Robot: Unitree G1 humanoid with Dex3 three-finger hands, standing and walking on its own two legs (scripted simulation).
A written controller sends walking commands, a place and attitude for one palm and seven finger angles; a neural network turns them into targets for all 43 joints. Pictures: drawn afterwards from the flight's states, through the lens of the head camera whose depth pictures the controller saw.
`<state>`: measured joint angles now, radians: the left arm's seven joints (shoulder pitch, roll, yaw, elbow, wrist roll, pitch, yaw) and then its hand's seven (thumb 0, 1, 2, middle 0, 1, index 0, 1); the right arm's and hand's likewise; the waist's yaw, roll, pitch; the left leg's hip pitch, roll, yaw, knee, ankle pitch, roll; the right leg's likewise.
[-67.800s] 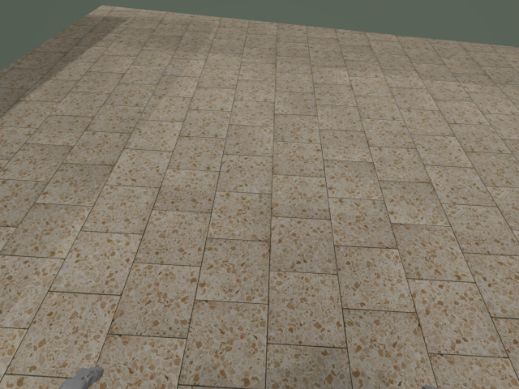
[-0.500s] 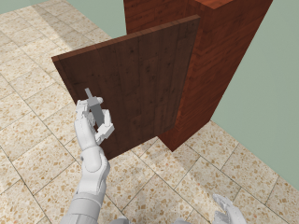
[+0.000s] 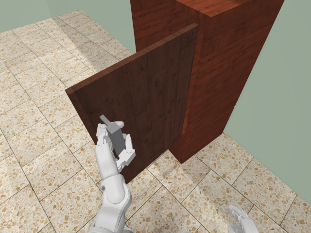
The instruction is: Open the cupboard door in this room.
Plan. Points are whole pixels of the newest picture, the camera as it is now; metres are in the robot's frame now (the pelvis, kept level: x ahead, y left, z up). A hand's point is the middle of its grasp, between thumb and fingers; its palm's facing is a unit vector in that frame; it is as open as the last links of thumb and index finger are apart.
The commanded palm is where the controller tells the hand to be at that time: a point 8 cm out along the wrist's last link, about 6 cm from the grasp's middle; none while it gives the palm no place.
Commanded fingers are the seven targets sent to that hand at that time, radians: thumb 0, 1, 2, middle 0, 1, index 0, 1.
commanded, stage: open thumb and fingers to let go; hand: left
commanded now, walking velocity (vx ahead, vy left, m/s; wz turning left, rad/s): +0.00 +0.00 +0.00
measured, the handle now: (113, 137) +0.35 +0.13 +0.05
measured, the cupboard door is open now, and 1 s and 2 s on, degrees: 96 97 97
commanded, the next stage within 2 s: slide the hand sideways off the handle in 0.72 s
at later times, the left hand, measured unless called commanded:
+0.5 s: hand (126, 146) +0.33 +0.09 +0.04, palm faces +0.37 -0.93 -0.01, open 13.5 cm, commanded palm +0.28 +0.14 +0.05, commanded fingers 0.00 -0.50 0.30 -0.22 -0.75 -0.22 -0.75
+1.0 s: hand (120, 162) +0.28 +0.10 +0.04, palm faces -0.14 -0.98 -0.11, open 15.7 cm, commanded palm +0.27 +0.15 +0.05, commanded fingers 0.00 -0.50 0.30 -0.15 -0.30 -0.15 -0.30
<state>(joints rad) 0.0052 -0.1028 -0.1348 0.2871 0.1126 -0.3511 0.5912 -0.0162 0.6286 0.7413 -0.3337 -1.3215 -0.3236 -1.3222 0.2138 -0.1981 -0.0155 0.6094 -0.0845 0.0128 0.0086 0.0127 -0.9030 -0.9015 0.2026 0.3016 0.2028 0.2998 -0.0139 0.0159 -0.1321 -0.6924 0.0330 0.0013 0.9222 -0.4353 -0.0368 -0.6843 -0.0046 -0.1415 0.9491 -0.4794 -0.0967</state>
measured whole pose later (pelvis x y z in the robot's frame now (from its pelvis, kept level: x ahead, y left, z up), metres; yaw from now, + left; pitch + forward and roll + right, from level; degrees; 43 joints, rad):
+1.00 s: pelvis -0.01 +0.04 +0.00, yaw -1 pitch +11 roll -1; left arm 0.00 0.10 -0.19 0.28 0.01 -0.40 0.10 -0.01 -0.50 0.30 -0.27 -0.42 -0.23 -0.44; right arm 0.23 -0.20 0.01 0.56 -0.03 0.00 0.00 0.01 -0.90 -0.90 0.20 0.30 0.20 0.30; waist -0.01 0.03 -0.11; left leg -0.72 0.02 0.03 0.99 -0.46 0.01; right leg -0.70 -0.02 -0.11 0.97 -0.46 -0.05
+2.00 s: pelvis +0.00 +0.03 -0.02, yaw -1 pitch +13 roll -1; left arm 0.49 0.16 0.00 -0.14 -0.16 -0.39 -0.12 -0.01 -0.50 0.30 -0.15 -0.30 -0.15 -0.30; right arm 0.25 -0.23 0.00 0.45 0.00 -0.08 -0.03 0.01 -0.90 -0.90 0.20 0.30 0.20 0.30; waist 0.01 0.04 -0.13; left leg -0.79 0.03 0.00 1.08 -0.51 -0.01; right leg -0.77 -0.01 -0.13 1.06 -0.52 -0.06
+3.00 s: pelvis +0.02 +0.06 +0.05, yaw -2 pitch -1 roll -1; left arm 0.55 0.32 0.18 -0.39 -0.03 -0.05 0.13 -0.01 0.04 0.54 -0.17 -0.30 -0.17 -0.30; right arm 0.25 -0.22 0.06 0.56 0.01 -0.12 -0.11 0.02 -0.90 -0.90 0.21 0.30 0.21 0.30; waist 0.06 0.06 -0.03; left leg -0.25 0.00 0.04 0.61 -0.34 0.04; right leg -0.22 -0.01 -0.09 0.56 -0.32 -0.01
